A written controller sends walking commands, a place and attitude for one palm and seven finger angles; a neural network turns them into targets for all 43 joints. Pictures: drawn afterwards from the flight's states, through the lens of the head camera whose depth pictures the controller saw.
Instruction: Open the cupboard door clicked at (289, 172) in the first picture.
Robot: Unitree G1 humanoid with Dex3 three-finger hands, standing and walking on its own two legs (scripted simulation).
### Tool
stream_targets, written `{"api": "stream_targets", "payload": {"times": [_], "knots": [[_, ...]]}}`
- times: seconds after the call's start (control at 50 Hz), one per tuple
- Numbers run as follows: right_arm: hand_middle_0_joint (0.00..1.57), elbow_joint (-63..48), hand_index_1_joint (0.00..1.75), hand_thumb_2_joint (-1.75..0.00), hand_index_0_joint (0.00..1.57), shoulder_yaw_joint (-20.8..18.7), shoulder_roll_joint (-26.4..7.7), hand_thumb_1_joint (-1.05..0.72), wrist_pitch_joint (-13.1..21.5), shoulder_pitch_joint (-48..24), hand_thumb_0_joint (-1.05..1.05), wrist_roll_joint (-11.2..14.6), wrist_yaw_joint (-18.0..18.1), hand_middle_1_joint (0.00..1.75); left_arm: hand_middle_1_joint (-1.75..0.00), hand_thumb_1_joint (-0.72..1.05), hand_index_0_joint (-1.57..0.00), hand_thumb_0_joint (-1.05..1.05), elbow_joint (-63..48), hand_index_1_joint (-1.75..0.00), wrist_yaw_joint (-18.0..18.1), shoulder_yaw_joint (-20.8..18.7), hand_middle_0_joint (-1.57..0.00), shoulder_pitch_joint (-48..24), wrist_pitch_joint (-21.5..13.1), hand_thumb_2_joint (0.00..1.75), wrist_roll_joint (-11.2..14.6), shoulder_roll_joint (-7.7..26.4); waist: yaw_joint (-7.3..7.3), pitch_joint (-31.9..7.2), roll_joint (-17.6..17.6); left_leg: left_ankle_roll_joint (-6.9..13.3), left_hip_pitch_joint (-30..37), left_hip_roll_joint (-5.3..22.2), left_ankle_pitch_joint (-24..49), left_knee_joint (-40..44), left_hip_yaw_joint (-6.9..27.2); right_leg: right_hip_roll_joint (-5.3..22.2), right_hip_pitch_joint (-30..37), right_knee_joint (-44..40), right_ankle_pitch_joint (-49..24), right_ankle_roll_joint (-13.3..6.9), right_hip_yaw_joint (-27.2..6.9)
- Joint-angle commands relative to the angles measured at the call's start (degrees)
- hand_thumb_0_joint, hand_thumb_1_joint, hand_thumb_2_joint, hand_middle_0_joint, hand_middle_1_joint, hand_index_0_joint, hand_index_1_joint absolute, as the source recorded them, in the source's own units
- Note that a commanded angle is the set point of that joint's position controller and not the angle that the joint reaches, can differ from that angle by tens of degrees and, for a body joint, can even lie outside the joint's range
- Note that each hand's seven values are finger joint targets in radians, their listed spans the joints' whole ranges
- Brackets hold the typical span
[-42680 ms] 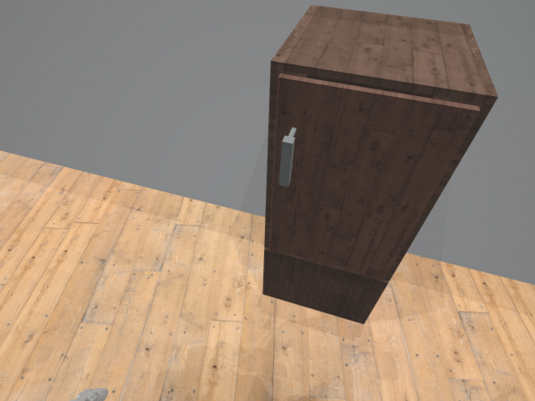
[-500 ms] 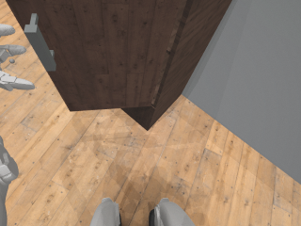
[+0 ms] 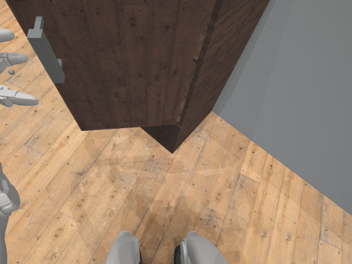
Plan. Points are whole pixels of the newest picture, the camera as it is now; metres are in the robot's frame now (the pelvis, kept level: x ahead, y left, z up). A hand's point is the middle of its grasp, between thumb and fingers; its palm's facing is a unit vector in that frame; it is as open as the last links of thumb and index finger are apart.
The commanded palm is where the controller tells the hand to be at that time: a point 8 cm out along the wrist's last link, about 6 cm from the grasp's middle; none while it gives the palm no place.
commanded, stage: slide the fingers in behind the handle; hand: left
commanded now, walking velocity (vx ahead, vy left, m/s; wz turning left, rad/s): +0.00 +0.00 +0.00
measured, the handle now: (49, 51) +0.56 +0.24 +0.08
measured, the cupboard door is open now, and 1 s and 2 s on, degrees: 48 48 48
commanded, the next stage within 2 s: close the thumb around the handle in 1.56 s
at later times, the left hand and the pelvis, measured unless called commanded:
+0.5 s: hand (34, 70) +0.50 +0.26 +0.09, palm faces +0.05 -1.00 +0.00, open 14.0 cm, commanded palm +0.48 +0.29 +0.08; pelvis +0.00 +0.00 +0.00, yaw +0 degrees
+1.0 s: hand (54, 72) +0.50 +0.22 +0.08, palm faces +0.07 -1.00 +0.00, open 14.0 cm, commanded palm +0.48 +0.26 +0.08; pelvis +0.00 -0.01 +0.00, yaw +1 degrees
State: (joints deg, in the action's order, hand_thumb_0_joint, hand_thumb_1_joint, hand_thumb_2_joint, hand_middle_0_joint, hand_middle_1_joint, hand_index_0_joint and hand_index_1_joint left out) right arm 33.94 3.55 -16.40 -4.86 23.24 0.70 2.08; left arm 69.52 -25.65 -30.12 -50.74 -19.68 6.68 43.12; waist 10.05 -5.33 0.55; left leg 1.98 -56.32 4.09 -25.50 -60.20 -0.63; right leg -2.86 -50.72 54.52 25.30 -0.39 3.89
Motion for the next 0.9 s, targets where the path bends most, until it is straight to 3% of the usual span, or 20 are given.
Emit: {"api": "stream_targets", "payload": {"times": [0.0,0.06,0.08,0.14,0.16,0.22,0.26,0.32,0.34,0.44,0.48,0.54,0.64,0.66,0.7,0.72,0.74,0.76,0.82,0.88], "knots": [[0.2,-2.02,0.3,-0.9,0.2,-4.66,-11.47,-0.9,0.66,9.42,0.0,-0.33,0.59,0.3,-1.2,-0.5,-0.3,0.0,-13.2,-1.2,-0.45,1.16,-0.3,-22.5,-4.15,0.3,2.25,13.23,0.0,-25.0,11.7,0.06,28.16,-1.48,23.62,6.02,4.39,-1.61,3.35,-6.09,-16.16,-0.73,-1.27],[0.2,-1.46,0.3,-0.9,0.2,-4.65,-11.97,-0.9,0.67,9.46,0.0,-0.17,0.85,0.3,-1.2,-0.5,-0.3,0.0,-10.91,-1.2,-0.22,0.67,-0.3,-23.46,-3.6,0.3,2.23,14.52,0.71,-23.13,9.28,0.25,25.29,-1.39,19.59,6.34,4.58,-1.42,2.83,-6.33,-13.53,-0.49,-1.43],[0.2,-1.43,0.3,-0.9,0.2,-4.61,-11.75,-0.9,0.84,9.33,0.0,-0.12,0.85,0.3,-1.2,-0.5,-0.3,0.0,-10.91,-1.2,-0.21,1.89,-0.3,-24.12,-3.41,0.3,2.35,12.89,1.02,-22.77,10.17,0.32,25.36,-1.54,19.01,6.38,4.42,-1.26,2.29,-6.51,-13.08,-0.47,-1.49],[0.2,-1.08,0.3,-0.9,0.2,-4.47,-11.83,-0.9,1.13,9.44,0.0,-0.32,0.93,0.3,-1.2,-0.5,-0.3,0.0,-11.08,-1.2,0.74,1.63,-0.3,-26.08,-3.58,0.3,1.76,13.74,0.92,-22.9,11.5,0.0,26.24,-1.34,18.82,6.49,5.04,-1.11,0.88,-6.14,-12.06,-0.62,-1.27],[0.2,-1.18,0.3,-0.9,0.2,-4.56,-12.0,-0.9,1.14,9.82,0.0,-0.48,0.94,0.3,-1.2,-0.5,-0.3,0.0,-11.94,-1.2,1.32,0.56,-0.3,-25.75,-3.81,0.3,1.27,15.16,0.35,-24.91,11.23,-0.01,26.79,-1.33,19.44,6.34,5.28,-1.11,1.28,-5.77,-12.12,-0.7,-1.33],[0.2,-1.24,0.3,-0.9,0.2,-4.61,-11.45,-0.9,1.45,9.6,0.0,-0.67,0.61,0.3,-1.2,-0.5,-0.3,0.0,-14.27,-1.2,2.34,2.45,-0.3,-27.13,-4.92,0.3,1.16,12.2,0.47,-27.7,14.08,-0.43,30.33,-1.24,21.77,6.06,5.66,-1.15,0.16,-5.31,-12.83,-0.8,-1.09],[0.2,-0.96,0.3,-0.9,0.2,-4.61,-11.66,-0.9,1.46,9.78,0.0,-0.82,0.57,0.3,-1.2,-0.5,-0.3,0.0,-13.31,-1.2,3.18,0.7,-0.3,-26.81,-4.89,0.3,1.0,13.95,0.24,-26.87,12.59,-0.45,29.07,-1.13,21.4,5.97,5.75,-1.15,0.66,-5.25,-12.69,-0.76,-1.01],[0.2,-1.47,0.3,-0.9,0.2,-4.77,-11.49,-0.9,1.33,9.89,0.0,-0.86,0.28,0.3,-1.2,-0.5,-0.3,0.0,-14.33,-1.2,3.95,0.74,-0.3,-25.1,-4.86,0.3,0.96,12.72,-0.64,-29.27,13.59,-0.67,31.11,-1.21,24.2,6.08,5.7,-1.24,1.6,-5.04,-14.35,-0.86,-0.81],[0.2,-1.35,0.3,-0.9,0.2,-4.68,-11.39,-0.9,1.24,9.78,0.0,-0.83,0.14,0.3,-1.2,-0.5,-0.3,0.0,-14.33,-1.2,4.18,1.71,-0.3,-25.52,-4.48,0.3,0.92,11.71,0.04,-28.5,13.37,-0.56,30.7,-1.16,23.83,5.99,5.56,-1.22,1.26,-5.23,-14.39,-0.73,-0.79],[0.2,-1.56,0.3,-0.9,0.2,-4.67,-11.26,-0.9,0.99,9.79,0.0,-0.74,0.0,0.3,-1.2,-0.5,-0.3,0.0,-13.53,-1.2,5.51,2.67,-0.3,-24.99,-3.53,0.3,0.54,10.06,0.23,-25.73,11.56,-0.52,29.11,-1.17,22.84,6.74,5.41,-1.27,1.71,-5.6,-14.3,-0.67,-0.65],[0.2,-1.77,0.3,-0.9,0.2,-4.82,-11.15,-0.9,1.03,10.06,0.0,-0.81,-0.14,0.3,-1.2,-0.5,-0.3,0.0,-13.78,-1.2,6.03,1.86,-0.3,-23.84,-3.63,0.3,0.48,10.38,-0.27,-26.29,10.77,-0.42,28.66,-1.29,22.7,6.77,5.15,-1.35,2.86,-5.67,-14.64,-0.68,-0.75],[0.2,-1.51,0.3,-0.9,0.2,-4.82,-10.79,-0.9,1.12,9.9,0.0,-0.96,-0.35,0.3,-1.2,-0.5,-0.3,0.0,-14.82,-1.2,6.7,3.71,-0.3,-25.11,-4.66,0.3,0.68,7.39,0.39,-25.77,10.89,-0.56,29.68,-1.14,23.63,6.73,5.41,-1.37,1.8,-5.51,-14.92,-0.66,-0.6],[0.2,-1.12,0.3,-0.9,0.2,-5.07,-10.87,-0.9,0.92,10.3,0.0,-0.94,-0.5,0.3,-1.2,-0.5,-0.3,0.0,-12.96,-1.2,7.35,2.52,-0.3,-23.36,-4.89,0.3,0.61,7.84,0.14,-25.73,8.36,-0.26,27.81,-1.37,23.09,6.41,4.84,-1.34,3.49,-5.5,-15.88,-0.6,-0.97],[0.2,-1.3,0.3,-0.9,0.2,-5.01,-10.75,-0.9,0.89,10.09,0.0,-0.85,-0.41,0.3,-1.2,-0.5,-0.3,0.0,-13.05,-1.2,7.39,3.51,-0.3,-24.08,-4.68,0.3,0.53,6.97,0.66,-25.17,8.06,-0.07,26.86,-1.52,22.25,6.43,4.54,-1.22,3.77,-5.67,-15.91,-0.45,-1.24],[0.2,-1.24,0.3,-0.9,0.2,-5.09,-10.51,-0.9,1.1,10.36,0.0,-1.02,-0.53,0.3,-1.2,-0.5,-0.3,0.0,-15.24,-1.2,7.64,3.26,-0.3,-25.24,-5.2,0.3,0.69,6.75,0.01,-26.76,10.67,-0.17,28.53,-1.71,24.06,6.22,4.48,-1.24,4.4,-5.31,-17.07,-0.78,-1.25],[0.2,-1.32,0.3,-0.9,0.2,-5.14,-10.51,-0.9,0.98,10.18,0.0,-0.94,-0.66,0.3,-1.2,-0.5,-0.3,0.0,-14.9,-1.2,7.75,3.11,-0.3,-23.7,-5.24,0.3,0.34,6.94,-0.51,-27.81,10.96,-0.39,29.43,-1.61,24.94,6.2,4.59,-1.27,4.14,-5.19,-17.36,-0.72,-1.16],[0.2,-1.27,0.3,-0.9,0.2,-5.22,-10.41,-0.9,0.98,10.09,0.0,-1.02,-0.67,0.3,-1.2,-0.5,-0.3,0.0,-16.14,-1.2,7.97,3.44,-0.3,-24.45,-5.52,0.3,0.51,6.38,-0.1,-28.34,10.5,-0.4,30.1,-1.47,25.7,6.06,4.67,-1.26,4.19,-5.14,-17.96,-0.64,-1.14],[0.2,-1.4,0.3,-0.9,0.2,-5.28,-10.3,-0.9,0.96,10.07,0.0,-1.09,-0.73,0.3,-1.2,-0.5,-0.3,0.0,-16.58,-1.2,8.24,2.73,-0.3,-23.57,-5.71,0.3,0.44,6.87,-0.85,-28.91,11.05,-0.48,30.18,-1.52,26.36,6.05,4.58,-1.28,4.91,-5.03,-18.48,-0.68,-1.22],[0.2,-1.37,0.3,-0.9,0.2,-5.58,-9.73,-0.9,1.02,9.72,0.0,-1.11,-1.25,0.3,-1.2,-0.5,-0.3,0.0,-20.12,-1.2,8.87,4.29,-0.3,-22.88,-6.67,0.3,0.94,3.61,-1.05,-31.25,12.89,-0.75,33.48,-1.41,30.89,5.59,4.54,-1.4,4.98,-4.78,-21.02,-0.7,-1.02],[0.2,-1.41,0.3,-0.9,0.2,-5.44,-9.94,-0.9,0.65,9.26,0.0,-0.73,-1.25,0.3,-1.2,-0.5,-0.3,0.0,-15.95,-1.2,9.47,4.14,-0.3,-20.94,-5.3,0.3,1.01,3.58,-0.53,-25.89,8.02,-0.21,27.49,-1.83,24.35,6.45,3.84,-1.38,6.57,-5.61,-19.01,-0.43,-1.2]]}}
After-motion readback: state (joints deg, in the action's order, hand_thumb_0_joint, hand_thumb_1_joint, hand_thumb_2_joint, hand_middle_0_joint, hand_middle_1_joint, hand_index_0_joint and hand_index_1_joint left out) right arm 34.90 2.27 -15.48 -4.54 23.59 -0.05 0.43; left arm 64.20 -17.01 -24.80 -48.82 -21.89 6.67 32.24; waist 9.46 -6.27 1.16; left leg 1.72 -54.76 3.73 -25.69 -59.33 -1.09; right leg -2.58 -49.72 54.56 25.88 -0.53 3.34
